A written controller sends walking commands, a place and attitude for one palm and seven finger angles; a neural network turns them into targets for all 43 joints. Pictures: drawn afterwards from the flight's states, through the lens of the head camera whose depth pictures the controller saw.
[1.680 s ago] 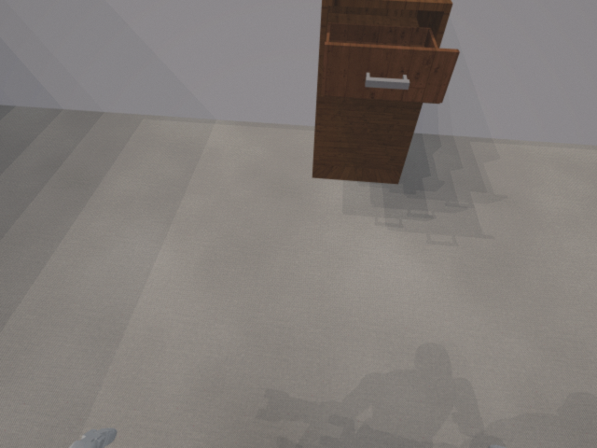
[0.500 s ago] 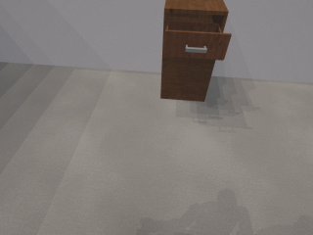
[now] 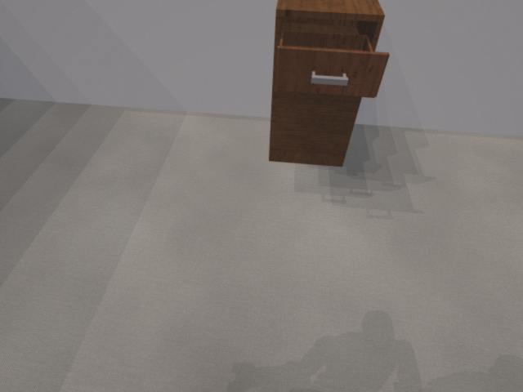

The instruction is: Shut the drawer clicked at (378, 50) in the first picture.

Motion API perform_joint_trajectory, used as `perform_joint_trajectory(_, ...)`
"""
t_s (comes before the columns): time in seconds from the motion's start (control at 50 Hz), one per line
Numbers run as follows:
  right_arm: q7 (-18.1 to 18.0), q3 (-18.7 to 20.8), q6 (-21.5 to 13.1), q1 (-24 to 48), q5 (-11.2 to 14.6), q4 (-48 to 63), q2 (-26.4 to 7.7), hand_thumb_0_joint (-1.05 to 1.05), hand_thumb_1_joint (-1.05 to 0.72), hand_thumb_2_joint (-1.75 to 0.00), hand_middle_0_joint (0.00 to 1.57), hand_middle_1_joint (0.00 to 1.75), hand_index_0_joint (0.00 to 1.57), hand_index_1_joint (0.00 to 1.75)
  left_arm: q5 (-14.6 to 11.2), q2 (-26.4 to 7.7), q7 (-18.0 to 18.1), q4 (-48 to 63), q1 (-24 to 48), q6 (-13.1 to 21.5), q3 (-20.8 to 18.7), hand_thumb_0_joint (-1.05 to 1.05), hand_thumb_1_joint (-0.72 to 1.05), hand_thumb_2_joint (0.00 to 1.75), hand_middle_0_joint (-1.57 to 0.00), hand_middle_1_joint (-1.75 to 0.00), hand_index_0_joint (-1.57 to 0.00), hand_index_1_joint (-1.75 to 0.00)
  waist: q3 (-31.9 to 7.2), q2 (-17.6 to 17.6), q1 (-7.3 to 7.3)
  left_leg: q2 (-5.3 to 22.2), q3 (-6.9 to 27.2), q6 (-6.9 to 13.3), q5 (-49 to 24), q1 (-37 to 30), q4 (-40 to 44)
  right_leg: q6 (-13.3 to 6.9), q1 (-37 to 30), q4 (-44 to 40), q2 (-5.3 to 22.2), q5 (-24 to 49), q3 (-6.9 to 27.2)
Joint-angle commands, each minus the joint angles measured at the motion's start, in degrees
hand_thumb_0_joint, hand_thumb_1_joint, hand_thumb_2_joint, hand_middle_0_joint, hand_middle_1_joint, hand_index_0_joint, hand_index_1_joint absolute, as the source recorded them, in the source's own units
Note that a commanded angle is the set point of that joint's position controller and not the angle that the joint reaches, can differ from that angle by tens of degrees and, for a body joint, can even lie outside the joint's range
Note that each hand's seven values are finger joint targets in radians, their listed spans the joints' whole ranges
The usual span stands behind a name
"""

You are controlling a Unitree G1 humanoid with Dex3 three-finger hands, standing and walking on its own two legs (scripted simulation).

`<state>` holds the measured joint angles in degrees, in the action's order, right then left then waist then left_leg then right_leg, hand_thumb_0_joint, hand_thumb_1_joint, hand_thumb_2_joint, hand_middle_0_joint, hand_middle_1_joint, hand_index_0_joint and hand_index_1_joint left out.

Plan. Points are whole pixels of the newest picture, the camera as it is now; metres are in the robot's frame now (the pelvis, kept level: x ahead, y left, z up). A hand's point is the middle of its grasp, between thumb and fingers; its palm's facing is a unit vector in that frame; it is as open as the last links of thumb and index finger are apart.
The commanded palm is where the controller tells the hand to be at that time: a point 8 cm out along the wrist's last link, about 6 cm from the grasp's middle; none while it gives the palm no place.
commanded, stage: walk to a spot facing it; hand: left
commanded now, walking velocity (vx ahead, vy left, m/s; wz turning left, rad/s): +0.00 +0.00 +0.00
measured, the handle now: (329, 77) +1.13 -0.18 -0.07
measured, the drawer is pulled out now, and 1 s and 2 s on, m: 0.30 0.30 0.30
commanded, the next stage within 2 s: none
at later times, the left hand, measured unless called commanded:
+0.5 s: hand out of the picture +0.06 +0.17 -0.18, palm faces -0.09 -0.97 -0.23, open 7.4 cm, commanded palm none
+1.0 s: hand (177, 306) +0.32 +0.20 -0.19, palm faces -0.37 -0.91 -0.20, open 7.4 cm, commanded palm none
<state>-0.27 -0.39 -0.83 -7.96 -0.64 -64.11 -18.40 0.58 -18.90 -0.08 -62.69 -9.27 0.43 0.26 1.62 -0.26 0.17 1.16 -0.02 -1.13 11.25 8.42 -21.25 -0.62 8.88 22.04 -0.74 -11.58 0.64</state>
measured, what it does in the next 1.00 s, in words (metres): walks ahead, turning right: left foot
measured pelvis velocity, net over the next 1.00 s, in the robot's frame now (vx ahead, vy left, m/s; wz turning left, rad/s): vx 0.23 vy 0.01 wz -0.50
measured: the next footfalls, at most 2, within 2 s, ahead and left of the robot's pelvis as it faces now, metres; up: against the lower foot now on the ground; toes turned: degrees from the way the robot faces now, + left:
left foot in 0.86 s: +0.34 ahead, +0.06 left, +0.00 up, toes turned -18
right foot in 1.46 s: +0.42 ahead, -0.25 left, +0.00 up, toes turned -51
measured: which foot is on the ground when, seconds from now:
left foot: down 0.00-0.42, up 0.44-0.84, down 0.86-1.00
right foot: down 0.00-0.86, up 0.88-1.00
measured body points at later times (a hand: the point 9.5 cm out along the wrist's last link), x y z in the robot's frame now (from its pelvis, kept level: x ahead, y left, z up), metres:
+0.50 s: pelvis +0.04 -0.03 -0.02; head +0.05 -0.04 +0.43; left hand +0.07 +0.22 -0.16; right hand +0.03 -0.29 -0.18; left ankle +0.01 +0.12 -0.70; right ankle +0.01 -0.11 -0.75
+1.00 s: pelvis +0.23 +0.01 -0.01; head +0.26 +0.03 +0.44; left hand +0.34 +0.25 -0.18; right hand +0.24 -0.25 -0.13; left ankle +0.30 +0.08 -0.75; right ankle +0.10 -0.08 -0.64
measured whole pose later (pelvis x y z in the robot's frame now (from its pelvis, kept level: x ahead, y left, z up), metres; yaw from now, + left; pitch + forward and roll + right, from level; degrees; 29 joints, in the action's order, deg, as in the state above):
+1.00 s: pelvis +0.23 +0.01 -0.01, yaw -29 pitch +0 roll -2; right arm -0.6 1.1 -4.8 -8.8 -1.4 -51.8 -7.5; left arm 1.9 -15.4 -1.5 -57.6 -19.1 -0.2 -6.3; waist 2.4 -3.7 3.1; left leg 4.6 -9.7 1.9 15.3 17.4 -32.9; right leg -1.2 26.4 71.4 0.2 -19.8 -0.1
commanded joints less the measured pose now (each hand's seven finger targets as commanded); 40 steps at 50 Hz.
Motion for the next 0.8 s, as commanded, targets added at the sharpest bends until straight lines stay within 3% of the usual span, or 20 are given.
perform_joint_trajectory(0.0, -0.6, 2.2, -1.2, 1.8, 0.2, 3.4, -11.0, 0.0, -0.9, -0.9, 0.2, 0.3, 0.2, 0.3, 0.0, -11.3, 0.8, 3.5, 1.4, 1.3, -2.2, 0.0, 0.9, 0.9, -0.2, -0.3, -0.2, -0.3, -3.1, -0.1, 0.08, 5.7, 5.2, 2.2, -6.2, -0.8, 3.2, -1.3, -0.1, -4.2, 7.3, 5.9, 6.3)
perform_joint_trajectory(0.08, -0.8, 2.5, -1.3, 1.6, 0.0, 3.6, -11.7, 0.0, -0.9, -0.9, 0.2, 0.3, 0.2, 0.3, 0.1, -11.8, 0.7, 4.1, 2.1, 1.0, -2.4, 0.0, 0.9, 0.9, -0.2, -0.3, -0.2, -0.3, -2.4, 0.4, -0.21, 6.0, 4.2, 2.0, -5.8, -1.4, 2.7, -1.5, 1.3, -3.7, 6.9, 6.9, 7.3)
perform_joint_trajectory(0.14, -1.1, 2.0, -0.4, -1.8, 0.0, 4.3, -5.8, 0.0, -0.9, -0.9, 0.2, 0.3, 0.2, 0.3, 0.1, -6.4, 0.8, 4.9, -0.7, -0.6, -2.1, 0.0, 0.9, 0.9, -0.2, -0.3, -0.2, -0.3, -3.1, -0.3, -0.43, 6.5, 1.5, 1.3, -6.0, -1.2, -0.5, -1.1, 3.3, 0.0, 6.5, 10.9, 8.1)
perform_joint_trajectory(0.2, -1.0, 2.8, 0.3, -3.7, -0.4, 6.1, -6.3, 0.0, -0.9, -0.9, 0.2, 0.3, 0.2, 0.3, 0.6, -5.6, 0.0, 6.3, -3.5, -1.6, -2.5, 0.0, 0.9, 0.9, -0.2, -0.3, -0.2, -0.3, -2.0, 0.8, -0.18, 7.7, 2.1, 2.2, 11.6, -0.1, 0.1, -1.5, 7.8, 1.7, 3.8, -7.9, 9.0)
perform_joint_trajectory(0.22, -0.9, 3.3, 0.5, -3.6, -0.6, 6.9, -7.1, 0.0, -0.9, -0.9, 0.2, 0.3, 0.2, 0.3, 0.8, -5.4, -0.4, 7.5, -3.7, -1.9, -2.9, 0.0, 0.9, 0.9, -0.2, -0.3, -0.2, -0.3, 1.0, 1.8, -0.05, 8.4, 3.3, 2.9, 19.1, 1.9, 1.5, -1.6, 11.0, 2.5, 2.5, -15.2, 9.0)
perform_joint_trajectory(0.26, -0.7, 4.2, 0.3, -4.6, -0.7, 8.3, -8.6, 0.0, -0.9, -0.9, 0.2, 0.3, 0.2, 0.3, 0.9, -4.3, -1.0, 9.5, -4.5, -1.8, -3.4, 0.0, 0.9, 0.9, -0.2, -0.3, -0.2, -0.3, 4.1, 5.5, -0.32, 12.0, 7.7, 5.3, 28.1, 2.7, 5.3, -1.3, 16.4, 9.0, -0.6, -18.9, 6.5)
perform_joint_trajectory(0.3, -0.6, 5.3, -0.4, -4.6, -0.4, 9.4, -10.0, 0.0, -0.9, -0.9, 0.2, 0.3, 0.2, 0.3, 0.8, -2.0, -1.7, 11.0, -4.6, -1.4, -3.8, 0.0, 0.9, 0.9, -0.2, -0.3, -0.2, -0.3, 3.5, 10.1, 0.05, 19.4, 11.8, 9.2, 27.0, 3.6, 8.8, -0.3, 16.3, 21.7, -0.8, -13.6, -0.9)
perform_joint_trajectory(0.32, -0.6, 5.5, -0.7, -4.2, -0.5, 10.0, -9.6, 0.0, -0.9, -0.9, 0.2, 0.3, 0.2, 0.3, 0.9, -1.0, -2.0, 11.6, -4.9, -1.3, -4.1, 0.0, 0.9, 0.9, -0.2, -0.3, -0.2, -0.3, 3.3, 10.1, 0.34, 20.2, 10.2, 9.8, 23.9, 4.2, 8.1, 0.0, 15.7, 23.0, 0.8, -14.6, -1.4)
perform_joint_trajectory(0.36, -0.5, 5.4, -0.8, -1.7, -0.7, 10.7, -8.1, 0.0, -0.9, -0.9, 0.2, 0.3, 0.2, 0.3, 0.9, 0.4, -2.4, 10.5, -10.7, -0.7, -4.5, 0.0, 0.9, 0.9, -0.2, -0.3, -0.2, -0.3, 2.8, 7.0, 3.58, 17.0, 2.0, 7.0, 19.1, 10.2, -1.5, -0.3, 5.5, 15.4, 1.5, -12.3, -3.4)
perform_joint_trajectory(0.38, -0.3, 5.0, -0.6, -1.3, -0.7, 11.0, -6.1, 0.0, -0.9, -0.9, 0.2, 0.3, 0.2, 0.3, 1.1, -0.4, -2.0, 8.6, -16.9, -0.1, -4.9, 0.0, 0.9, 0.9, -0.2, -0.3, -0.2, -0.3, 2.0, -0.2, 6.06, 12.3, -2.9, 4.1, 19.7, 16.2, -13.8, -1.3, -3.0, 7.3, 0.7, -10.7, -1.4)
perform_joint_trajectory(0.4, 0.0, 3.9, -0.5, -0.3, -0.1, 13.6, -1.0, 0.0, -0.9, -0.9, 0.2, 0.3, 0.2, 0.3, 1.5, -7.3, -0.9, 7.2, -22.7, 1.1, -6.2, 0.0, 0.9, 0.9, -0.2, -0.3, -0.2, -0.3, 1.8, -21.9, 7.89, 2.9, -10.7, -0.6, 25.2, 32.6, -36.1, -7.1, -10.7, -6.5, 15.1, -17.5, 25.8)
perform_joint_trajectory(0.42, 0.3, 3.8, -1.3, 5.5, -0.5, 16.8, -1.7, 0.0, -0.9, -0.9, 0.2, 0.3, 0.2, 0.3, 0.3, -8.5, 0.3, 7.0, -26.9, 1.6, -6.3, 0.0, 0.9, 0.9, -0.2, -0.3, -0.2, -0.3, 3.2, -17.2, 9.23, 1.9, -3.3, -0.4, 23.9, 38.2, -44.0, -11.8, -8.9, -12.8, 21.8, -12.5, 39.9)
perform_joint_trajectory(0.44, 0.3, 4.1, -1.8, 6.4, -0.4, 16.6, -1.8, 0.0, -0.9, -0.9, 0.2, 0.3, 0.2, 0.3, 0.4, -7.5, 0.6, 7.3, -24.2, 1.9, -6.1, 0.0, 0.9, 0.9, -0.2, -0.3, -0.2, -0.3, 4.0, -10.3, 7.1, 3.7, 0.7, -0.1, 16.9, 38.4, -47.1, -13.4, -7.5, -12.2, 20.3, -11.2, 38.8)
perform_joint_trajectory(0.46, 0.4, 4.3, -2.1, 5.1, -0.5, 15.9, -1.6, 0.0, -0.9, -0.9, 0.2, 0.3, 0.2, 0.3, 0.5, -5.4, 0.6, 8.2, -20.6, 2.2, -5.6, 0.0, 0.9, 0.9, -0.2, -0.3, -0.2, -0.3, 4.7, -5.5, 4.76, 5.3, 1.1, -0.4, 12.3, 37.4, -47.2, -13.6, -5.5, -10.8, 18.9, -9.8, 34.0)
perform_joint_trajectory(0.5, 0.7, 4.5, -2.0, 1.9, -0.8, 14.2, -0.1, 0.0, -0.9, -0.9, 0.2, 0.3, 0.2, 0.3, 0.6, -2.7, 0.6, 9.1, -16.9, 2.9, -5.1, 0.0, 0.9, 0.9, -0.2, -0.3, -0.2, -0.3, 2.8, -2.8, 1.89, 6.0, 0.0, -1.4, 7.5, 33.2, -44.0, -12.7, -4.0, -9.3, 15.5, -0.2, 25.0)
perform_joint_trajectory(0.54, 0.8, 4.5, -1.6, 1.6, -0.6, 14.3, 1.4, 0.0, -0.9, -0.9, 0.2, 0.3, 0.2, 0.3, 0.7, -1.9, 0.6, 8.5, -17.8, 3.4, -5.1, 0.0, 0.9, 0.9, -0.2, -0.3, -0.2, -0.3, 2.0, -3.4, 1.52, 5.6, -1.2, -2.2, 4.9, 31.4, -41.4, -12.0, -3.0, -8.6, 13.5, 7.1, 20.3)
perform_joint_trajectory(0.58, 1.0, 4.6, -1.4, 2.3, -0.6, 14.9, 2.4, 0.0, -0.9, -0.9, 0.2, 0.3, 0.2, 0.3, 0.7, -1.2, 0.6, 7.6, -19.6, 3.6, -5.2, 0.0, 0.9, 0.9, -0.2, -0.3, -0.2, -0.3, 1.2, -4.0, 1.84, 5.0, -1.5, -2.5, 2.5, 32.1, -39.5, -11.6, -4.3, -8.6, 12.2, 9.0, 19.3)
perform_joint_trajectory(0.68, 1.4, 4.5, -2.1, 7.1, -0.2, 18.0, 3.7, 0.0, -0.9, -0.9, 0.2, 0.3, 0.2, 0.3, 1.0, -1.0, 1.0, 6.6, -20.6, 3.5, -5.5, 0.0, 0.9, 0.9, -0.2, -0.3, -0.2, -0.3, 0.5, -6.5, 3.22, 3.5, -2.3, -2.2, 1.4, 31.1, -30.0, -10.6, -7.4, -7.1, 10.9, 11.8, 18.6)
perform_joint_trajectory(0.74, 1.4, 4.3, -2.8, 8.5, 0.1, 19.0, 4.2, 0.0, -0.9, -0.9, 0.2, 0.3, 0.2, 0.3, 1.3, -1.7, 1.2, 6.8, -19.3, 3.1, -5.9, 0.0, 0.9, 0.9, -0.2, -0.3, -0.2, -0.3, 0.8, -7.5, 3.55, 2.0, -3.0, -1.2, 4.0, 22.2, -20.2, -9.5, -4.8, -4.4, 10.9, 15.9, 18.9)
perform_joint_trajectory(0.78, 0.7, 4.7, -3.3, 2.4, 0.2, 17.4, 3.1, 0.0, -0.9, -0.9, 0.2, 0.3, 0.2, 0.3, 1.1, -2.5, 1.1, 7.4, -16.5, 2.9, -6.3, 0.0, 0.9, 0.9, -0.2, -0.3, -0.2, -0.3, -0.6, -7.8, 0.29, 0.0, -4.1, -0.5, 1.9, 9.7, -12.1, -8.0, -0.1, 0.8, 9.1, 18.7, 17.6)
